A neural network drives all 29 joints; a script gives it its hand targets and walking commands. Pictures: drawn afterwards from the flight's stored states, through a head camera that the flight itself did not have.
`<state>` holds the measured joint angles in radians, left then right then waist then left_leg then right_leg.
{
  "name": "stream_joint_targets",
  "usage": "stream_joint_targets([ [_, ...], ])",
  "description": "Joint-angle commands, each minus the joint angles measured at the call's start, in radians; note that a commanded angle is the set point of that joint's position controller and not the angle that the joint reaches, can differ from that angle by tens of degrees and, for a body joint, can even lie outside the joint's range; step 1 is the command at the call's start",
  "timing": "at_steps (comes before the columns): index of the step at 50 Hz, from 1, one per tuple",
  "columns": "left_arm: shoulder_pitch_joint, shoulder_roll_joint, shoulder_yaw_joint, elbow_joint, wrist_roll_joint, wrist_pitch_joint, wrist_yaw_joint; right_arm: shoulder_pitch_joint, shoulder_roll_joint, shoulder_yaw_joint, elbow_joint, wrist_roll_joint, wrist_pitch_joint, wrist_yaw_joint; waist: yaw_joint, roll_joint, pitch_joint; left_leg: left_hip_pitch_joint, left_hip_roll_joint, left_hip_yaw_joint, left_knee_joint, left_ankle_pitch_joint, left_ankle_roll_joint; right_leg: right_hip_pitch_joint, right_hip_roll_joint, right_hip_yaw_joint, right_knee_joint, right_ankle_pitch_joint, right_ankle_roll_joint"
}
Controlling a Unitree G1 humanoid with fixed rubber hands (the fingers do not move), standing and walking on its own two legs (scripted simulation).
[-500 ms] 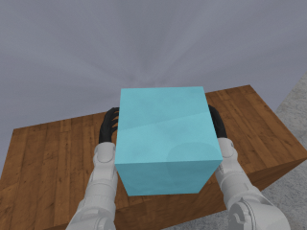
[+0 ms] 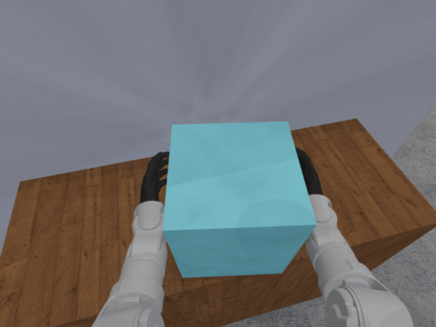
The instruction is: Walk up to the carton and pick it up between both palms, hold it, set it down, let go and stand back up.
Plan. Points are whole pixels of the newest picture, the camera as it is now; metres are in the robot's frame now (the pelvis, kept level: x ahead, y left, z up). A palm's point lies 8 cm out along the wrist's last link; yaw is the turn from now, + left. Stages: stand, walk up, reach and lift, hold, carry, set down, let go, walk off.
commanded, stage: reach and lift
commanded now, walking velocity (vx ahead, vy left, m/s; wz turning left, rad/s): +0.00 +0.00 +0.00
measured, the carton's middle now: (231, 205) +0.35 -0.01 +0.01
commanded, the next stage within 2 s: none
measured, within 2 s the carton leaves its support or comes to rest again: leaves its support in 0.26 s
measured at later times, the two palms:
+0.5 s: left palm (151, 191) +0.36 +0.14 +0.06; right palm (318, 184) +0.36 -0.16 +0.07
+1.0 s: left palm (152, 181) +0.37 +0.13 +0.08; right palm (319, 179) +0.36 -0.17 +0.07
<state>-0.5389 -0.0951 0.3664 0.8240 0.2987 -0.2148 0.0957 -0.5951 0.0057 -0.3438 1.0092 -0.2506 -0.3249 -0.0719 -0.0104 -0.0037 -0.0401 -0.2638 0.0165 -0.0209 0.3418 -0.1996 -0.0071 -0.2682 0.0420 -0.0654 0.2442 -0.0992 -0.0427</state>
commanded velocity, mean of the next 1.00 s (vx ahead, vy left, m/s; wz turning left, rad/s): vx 0.00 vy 0.00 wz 0.00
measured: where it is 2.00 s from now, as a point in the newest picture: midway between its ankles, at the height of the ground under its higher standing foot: outside the picture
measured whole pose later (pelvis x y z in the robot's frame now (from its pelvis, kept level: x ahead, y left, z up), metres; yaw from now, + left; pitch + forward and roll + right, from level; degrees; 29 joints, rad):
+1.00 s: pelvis -0.02 +0.00 +0.00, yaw +0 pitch +9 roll +0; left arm -0.60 -0.03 0.25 0.83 0.16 -0.19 0.13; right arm -0.62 -0.05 -0.14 0.97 -0.06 -0.33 -0.17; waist -0.02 -0.01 -0.12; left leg -0.34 0.02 0.00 0.35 -0.17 -0.01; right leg -0.35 0.03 -0.08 0.27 -0.08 -0.05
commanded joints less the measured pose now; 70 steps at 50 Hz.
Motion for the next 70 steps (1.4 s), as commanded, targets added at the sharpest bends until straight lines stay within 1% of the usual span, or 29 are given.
stream_joint_targets([
  [1,-0.432,-0.535,-0.349,-0.004,0.034,-0.015,-0.114,-0.450,0.556,0.282,-0.084,-0.065,-0.083,0.119,-0.007,0.017,-0.460,-0.026,-0.014,0.063,-0.025,0.290,-0.032,0.388,-0.035,0.002,0.078,0.428,0.039],
  [2,-0.428,-0.543,-0.355,-0.013,0.033,-0.018,-0.113,-0.452,0.561,0.290,-0.089,-0.065,-0.088,0.119,-0.002,0.016,-0.470,-0.028,-0.012,0.061,-0.023,0.303,-0.033,0.389,-0.033,0.000,0.083,0.442,0.038],
  [5,-0.452,-0.553,-0.369,-0.015,0.028,-0.033,-0.109,-0.469,0.565,0.290,-0.098,-0.072,-0.107,0.115,-0.012,0.015,-0.512,-0.020,-0.008,0.055,-0.011,0.330,-0.039,0.381,-0.030,-0.001,0.087,0.476,0.038],
  [9,-0.489,-0.565,-0.384,-0.024,0.026,-0.066,-0.099,-0.516,0.564,0.320,-0.122,-0.074,-0.150,0.111,-0.003,0.012,-0.564,-0.020,-0.006,0.054,0.002,0.372,-0.043,0.393,-0.028,-0.004,0.099,0.527,0.037],
  [10,-0.514,-0.574,-0.395,-0.031,0.019,-0.080,-0.096,-0.537,0.560,0.317,-0.128,-0.081,-0.166,0.109,-0.010,0.008,-0.594,-0.019,-0.004,0.050,0.002,0.372,-0.044,0.390,-0.026,-0.006,0.102,0.533,0.038],
  [14,-0.596,-0.581,-0.398,-0.047,0.025,-0.149,-0.088,-0.602,0.548,0.305,-0.132,-0.117,-0.255,0.102,-0.010,-0.003,-0.654,-0.005,0.001,0.054,0.000,0.394,-0.049,0.393,-0.025,-0.022,0.104,0.562,0.041],
  [16,-0.602,-0.572,-0.370,-0.025,0.051,-0.178,-0.091,-0.609,0.550,0.301,-0.104,-0.143,-0.294,0.098,0.003,-0.023,-0.654,-0.008,0.003,0.062,-0.010,0.381,-0.041,0.404,-0.029,-0.023,0.103,0.559,0.044],
  [17,-0.621,-0.570,-0.365,-0.023,0.054,-0.192,-0.093,-0.616,0.541,0.284,-0.084,-0.158,-0.313,0.095,-0.007,-0.024,-0.657,-0.017,0.002,0.065,-0.020,0.350,-0.039,0.399,-0.031,-0.028,0.100,0.541,0.046],
  [20,-0.648,-0.550,-0.319,0.018,0.081,-0.223,-0.096,-0.633,0.532,0.245,-0.011,-0.194,-0.361,0.090,0.013,-0.020,-0.633,-0.043,0.001,0.082,-0.045,0.272,-0.032,0.369,-0.039,-0.035,0.089,0.447,0.044],
  [23,-0.672,-0.512,-0.263,0.055,0.108,-0.222,-0.099,-0.632,0.518,0.189,0.090,-0.223,-0.372,0.085,0.015,-0.040,-0.561,-0.065,-0.002,0.100,-0.080,0.154,-0.015,0.321,-0.048,-0.038,0.066,0.303,0.045],
  [26,-0.670,-0.491,-0.225,0.097,0.128,-0.185,-0.107,-0.625,0.502,0.134,0.150,-0.235,-0.346,0.076,0.022,-0.032,-0.491,-0.058,-0.006,0.120,-0.101,0.070,-0.004,0.265,-0.052,-0.038,0.032,0.137,0.038],
  [30,-0.725,-0.482,-0.234,0.079,0.104,-0.130,-0.106,-0.659,0.512,0.112,0.140,-0.222,-0.290,0.076,0.029,-0.019,-0.488,-0.041,-0.009,0.131,-0.111,0.010,0.007,0.203,-0.057,-0.031,0.003,-0.023,0.029],
  [31,-0.740,-0.486,-0.253,0.074,0.090,-0.122,-0.102,-0.682,0.515,0.121,0.117,-0.212,-0.280,0.078,0.035,-0.006,-0.510,-0.037,-0.010,0.131,-0.104,0.016,0.004,0.196,-0.059,-0.030,0.005,-0.021,0.027],
  [33,-0.776,-0.507,-0.305,0.040,0.050,-0.121,-0.093,-0.714,0.531,0.157,0.064,-0.193,-0.268,0.080,0.031,0.003,-0.610,-0.021,-0.010,0.128,-0.086,0.052,-0.002,0.196,-0.052,-0.031,0.017,0.029,0.029],
  [36,-0.797,-0.533,-0.382,-0.002,-0.002,-0.129,-0.078,-0.726,0.553,0.228,0.003,-0.156,-0.247,0.079,0.015,0.023,-0.738,0.003,-0.011,0.112,-0.042,0.138,-0.011,0.226,-0.044,-0.025,0.048,0.148,0.029],
  [39,-0.791,-0.538,-0.423,-0.024,-0.035,-0.130,-0.080,-0.689,0.577,0.308,-0.013,-0.108,-0.205,0.075,0.005,0.007,-0.763,-0.001,-0.013,0.093,-0.024,0.172,-0.007,0.275,-0.045,-0.009,0.074,0.224,0.036],
  [42,-0.752,-0.555,-0.478,-0.060,-0.063,-0.123,-0.080,-0.652,0.596,0.403,-0.070,-0.042,-0.175,0.069,-0.001,0.009,-0.795,0.014,-0.018,0.067,0.002,0.272,-0.015,0.328,-0.037,0.000,0.097,0.355,0.044],
  [43,-0.733,-0.548,-0.486,-0.068,-0.070,-0.112,-0.083,-0.645,0.597,0.443,-0.100,-0.012,-0.159,0.064,0.001,-0.003,-0.779,0.011,-0.021,0.059,0.008,0.297,-0.013,0.350,-0.036,0.005,0.102,0.392,0.049],
  [45,-0.703,-0.553,-0.513,-0.108,-0.083,-0.084,-0.090,-0.623,0.614,0.509,-0.155,0.043,-0.121,0.052,-0.012,-0.019,-0.752,0.012,-0.026,0.041,0.015,0.321,-0.011,0.391,-0.039,0.017,0.110,0.456,0.059],
  [50,-0.653,-0.559,-0.561,-0.237,-0.116,0.065,-0.111,-0.617,0.651,0.660,-0.352,0.186,0.025,0.024,-0.014,-0.061,-0.619,-0.009,-0.044,0.010,-0.002,0.287,0.014,0.473,-0.050,0.056,0.105,0.481,0.084],
  [53,-0.654,-0.574,-0.605,-0.375,-0.149,0.191,-0.119,-0.663,0.667,0.734,-0.521,0.279,0.124,0.005,-0.015,-0.067,-0.589,0.020,-0.052,-0.004,-0.007,0.276,0.019,0.501,-0.048,0.066,0.100,0.471,0.092],
  [56,-0.643,-0.582,-0.668,-0.535,-0.186,0.332,-0.123,-0.675,0.648,0.787,-0.666,0.370,0.235,-0.013,-0.044,-0.054,-0.584,0.084,-0.057,-0.021,0.010,0.312,0.007,0.511,-0.036,0.066,0.100,0.487,0.088],
  [60,-0.611,-0.540,-0.671,-0.664,-0.189,0.503,-0.150,-0.635,0.594,0.761,-0.733,0.428,0.362,-0.029,-0.074,-0.022,-0.456,0.132,-0.063,-0.025,-0.006,0.257,-0.004,0.470,-0.037,0.060,0.079,0.389,0.090],
  [61,-0.603,-0.530,-0.654,-0.671,-0.177,0.534,-0.160,-0.623,0.579,0.742,-0.721,0.427,0.383,-0.027,-0.074,-0.014,-0.413,0.136,-0.063,-0.023,-0.012,0.250,-0.008,0.452,-0.037,0.054,0.074,0.357,0.088],
  [62,-0.603,-0.520,-0.646,-0.679,-0.167,0.565,-0.169,-0.613,0.559,0.715,-0.704,0.427,0.402,-0.022,-0.085,-0.003,-0.390,0.152,-0.059,-0.024,-0.021,0.233,-0.017,0.438,-0.034,0.045,0.065,0.311,0.083],
  [64,-0.569,-0.508,-0.611,-0.670,-0.139,0.618,-0.185,-0.620,0.522,0.680,-0.703,0.427,0.421,-0.011,-0.080,0.008,-0.358,0.176,-0.057,-0.018,-0.026,0.232,-0.027,0.425,-0.028,0.031,0.053,0.263,0.077],
  [65,-0.566,-0.512,-0.620,-0.695,-0.138,0.636,-0.190,-0.635,0.517,0.671,-0.732,0.431,0.420,-0.008,-0.083,0.021,-0.377,0.196,-0.056,-0.018,-0.018,0.256,-0.034,0.424,-0.024,0.024,0.056,0.276,0.077],
  [67,-0.562,-0.521,-0.628,-0.702,-0.136,0.669,-0.192,-0.651,0.495,0.646,-0.742,0.434,0.429,-0.002,-0.099,0.050,-0.357,0.237,-0.052,-0.018,-0.008,0.290,-0.052,0.400,-0.013,0.007,0.052,0.265,0.070],
  [70,-0.551,-0.522,-0.618,-0.691,-0.127,0.719,-0.201,-0.678,0.460,0.607,-0.735,0.431,0.440,0.006,-0.111,0.057,-0.300,0.278,-0.037,-0.019,-0.010,0.299,-0.065,0.354,0.001,-0.016,0.035,0.188,0.058],
])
